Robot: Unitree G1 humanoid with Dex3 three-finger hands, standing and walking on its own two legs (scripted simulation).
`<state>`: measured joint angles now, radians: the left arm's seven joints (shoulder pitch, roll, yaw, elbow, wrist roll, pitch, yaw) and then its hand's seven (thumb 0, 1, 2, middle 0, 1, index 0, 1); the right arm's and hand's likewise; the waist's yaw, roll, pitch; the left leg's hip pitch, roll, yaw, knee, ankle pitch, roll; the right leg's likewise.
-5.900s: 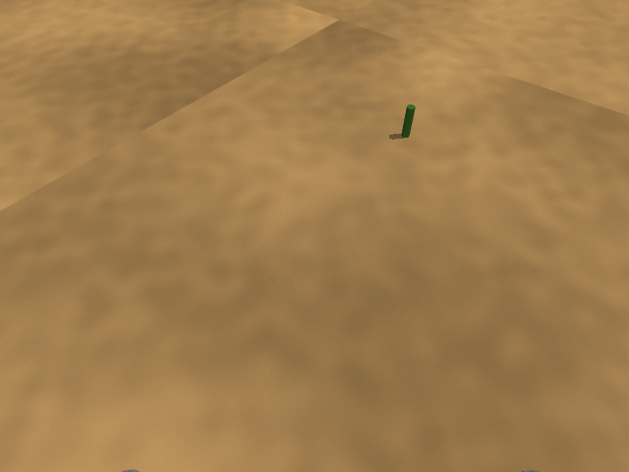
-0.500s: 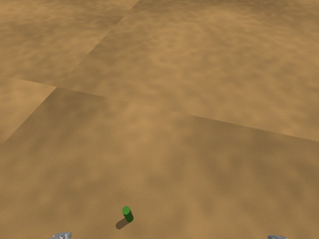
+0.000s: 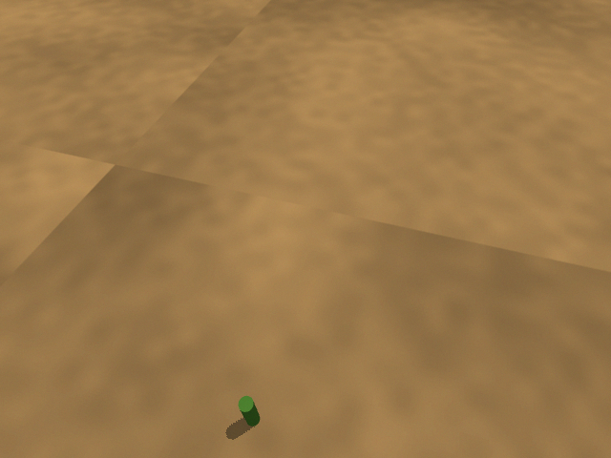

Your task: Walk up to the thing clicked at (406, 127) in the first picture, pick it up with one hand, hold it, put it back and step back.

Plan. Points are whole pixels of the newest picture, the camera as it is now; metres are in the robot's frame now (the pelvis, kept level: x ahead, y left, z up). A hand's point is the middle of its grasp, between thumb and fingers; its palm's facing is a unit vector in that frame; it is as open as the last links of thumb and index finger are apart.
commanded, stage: walk up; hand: left
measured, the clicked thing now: (249, 411) +0.34 +0.19 -0.70
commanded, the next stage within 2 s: stand in 0.16 s
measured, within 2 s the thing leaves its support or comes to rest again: neither
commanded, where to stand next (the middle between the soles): +0.02 -0.01 m, yaw +1 degrees
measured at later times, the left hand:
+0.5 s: hand out of the picture +0.09 +0.25 -0.15, palm faces -0.01 -0.94 -0.34, open 7.3 cm
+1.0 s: hand out of the picture +0.07 +0.25 -0.16, palm faces -0.01 -0.94 -0.34, open 7.3 cm
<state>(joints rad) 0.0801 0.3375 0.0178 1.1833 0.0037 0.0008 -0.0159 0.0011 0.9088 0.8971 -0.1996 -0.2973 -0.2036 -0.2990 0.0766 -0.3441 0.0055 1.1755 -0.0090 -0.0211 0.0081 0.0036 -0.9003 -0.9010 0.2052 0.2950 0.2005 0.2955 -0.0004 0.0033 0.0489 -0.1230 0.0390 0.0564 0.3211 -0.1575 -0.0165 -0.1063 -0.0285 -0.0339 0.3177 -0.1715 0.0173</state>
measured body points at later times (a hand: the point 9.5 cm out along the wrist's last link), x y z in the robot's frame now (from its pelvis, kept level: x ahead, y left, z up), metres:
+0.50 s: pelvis +0.00 +0.00 +0.00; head +0.01 +0.00 +0.45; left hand +0.09 +0.30 -0.13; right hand +0.09 -0.30 -0.13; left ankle +0.01 +0.13 -0.75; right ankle +0.00 -0.13 -0.75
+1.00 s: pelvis +0.00 +0.00 +0.00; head +0.00 +0.00 +0.45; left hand +0.07 +0.30 -0.13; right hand +0.07 -0.30 -0.13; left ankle +0.01 +0.13 -0.75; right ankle +0.00 -0.13 -0.75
